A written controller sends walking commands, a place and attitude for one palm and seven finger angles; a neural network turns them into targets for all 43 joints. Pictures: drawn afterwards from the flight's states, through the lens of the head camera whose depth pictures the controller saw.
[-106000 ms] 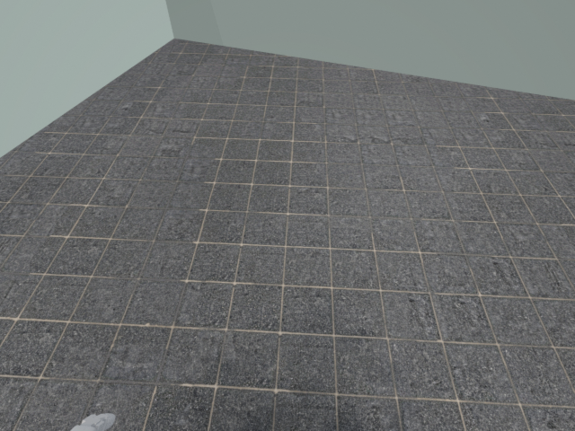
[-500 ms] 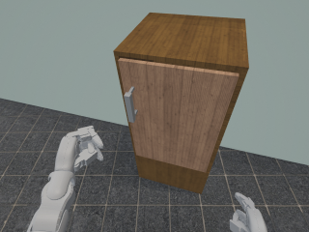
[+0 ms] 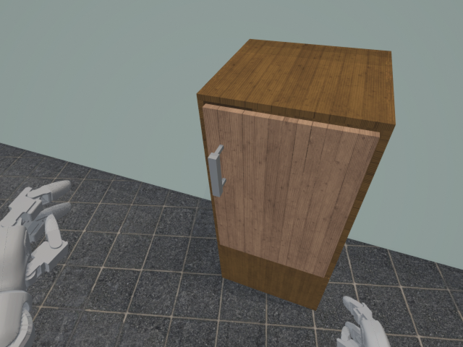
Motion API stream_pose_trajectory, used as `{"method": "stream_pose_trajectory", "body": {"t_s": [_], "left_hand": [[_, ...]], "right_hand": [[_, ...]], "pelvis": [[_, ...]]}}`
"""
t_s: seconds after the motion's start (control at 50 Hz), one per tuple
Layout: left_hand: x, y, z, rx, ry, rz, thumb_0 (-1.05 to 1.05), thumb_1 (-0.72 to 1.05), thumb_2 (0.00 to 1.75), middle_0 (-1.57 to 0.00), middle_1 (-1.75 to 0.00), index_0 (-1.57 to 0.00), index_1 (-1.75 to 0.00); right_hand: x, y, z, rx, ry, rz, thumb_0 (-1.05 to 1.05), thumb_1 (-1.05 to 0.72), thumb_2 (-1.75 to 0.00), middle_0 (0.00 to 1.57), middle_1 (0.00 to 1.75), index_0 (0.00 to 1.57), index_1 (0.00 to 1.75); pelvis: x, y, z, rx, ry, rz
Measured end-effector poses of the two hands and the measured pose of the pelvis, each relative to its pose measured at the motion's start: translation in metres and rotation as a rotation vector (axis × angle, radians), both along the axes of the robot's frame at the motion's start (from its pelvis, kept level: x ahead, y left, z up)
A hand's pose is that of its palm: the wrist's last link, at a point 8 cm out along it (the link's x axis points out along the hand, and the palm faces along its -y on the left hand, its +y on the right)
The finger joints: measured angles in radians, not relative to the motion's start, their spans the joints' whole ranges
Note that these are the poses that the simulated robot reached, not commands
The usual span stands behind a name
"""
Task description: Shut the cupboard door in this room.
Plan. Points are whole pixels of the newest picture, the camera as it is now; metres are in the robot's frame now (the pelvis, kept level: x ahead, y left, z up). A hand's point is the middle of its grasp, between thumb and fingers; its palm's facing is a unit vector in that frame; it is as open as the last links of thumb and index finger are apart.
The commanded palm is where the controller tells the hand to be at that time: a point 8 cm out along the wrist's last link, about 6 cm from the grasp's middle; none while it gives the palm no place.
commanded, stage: draw the hand back to the body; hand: left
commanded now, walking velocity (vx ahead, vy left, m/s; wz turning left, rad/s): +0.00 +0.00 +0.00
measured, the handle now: (218, 170) +0.55 +0.12 -0.03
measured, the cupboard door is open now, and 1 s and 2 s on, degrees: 0 0 0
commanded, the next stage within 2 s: step back with the hand held close in 0.40 s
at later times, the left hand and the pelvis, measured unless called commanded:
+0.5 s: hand (60, 249) +0.19 +0.26 +0.16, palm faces +0.47 -0.79 -0.39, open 7.4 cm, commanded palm +0.14 +0.29 +0.17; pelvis -0.01 -0.01 +0.00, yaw -1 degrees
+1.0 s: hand (34, 261) +0.17 +0.28 +0.15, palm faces +0.38 -0.78 -0.50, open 7.4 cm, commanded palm +0.10 +0.32 +0.17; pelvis -0.04 +0.02 -0.01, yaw -1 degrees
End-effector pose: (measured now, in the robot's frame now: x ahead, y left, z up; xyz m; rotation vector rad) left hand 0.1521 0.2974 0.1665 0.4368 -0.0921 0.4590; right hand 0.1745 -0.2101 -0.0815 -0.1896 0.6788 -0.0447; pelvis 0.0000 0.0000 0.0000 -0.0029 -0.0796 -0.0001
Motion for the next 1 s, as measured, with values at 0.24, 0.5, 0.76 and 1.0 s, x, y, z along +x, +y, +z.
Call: {"method": "stream_pose_trajectory", "body": {"t_s": [0.24, 0.5, 0.76, 1.0], "left_hand": [[-0.013, 0.002, 0.006, 0.015, -0.031, 0.043, 0.02, 0.9, 0.9, -0.24, -0.34, -0.24, -0.34], [-0.01, -0.007, 0.009, 0.026, -0.042, 0.003, 0.02, 0.89, 0.9, -0.21, -0.3, -0.21, -0.3], [-0.002, 0.007, 0.003, 0.098, 0.013, -0.051, 0.02, 0.89, 0.9, -0.21, -0.3, -0.21, -0.3], [-0.025, 0.023, 0.009, 0.152, -0.027, -0.097, 0.02, 0.89, 0.9, -0.21, -0.3, -0.21, -0.3]], "right_hand": [[-0.005, -0.016, 0.0, -0.021, -0.017, -0.022, 0.01, -0.91, -0.9, 0.2, 0.3, 0.2, 0.3], [-0.008, -0.02, 0.005, -0.017, -0.045, -0.04, 0.01, -0.91, -0.9, 0.2, 0.3, 0.2, 0.3], [-0.023, -0.027, -0.002, -0.056, 0.054, -0.12, 0.01, -0.91, -0.9, 0.2, 0.3, 0.2, 0.3], [-0.056, -0.013, 0.006, -0.078, 0.052, -0.153, 0.01, -0.91, -0.9, 0.2, 0.3, 0.2, 0.3]], "pelvis": [[-0.005, -0.004, 0.0, 0.002, -0.007, 0.001], [-0.006, -0.01, 0.0, -0.001, -0.013, -0.009], [-0.012, 0.008, -0.001, -0.011, 0.084, -0.013], [-0.043, 0.022, -0.006, -0.008, 0.087, -0.022]]}}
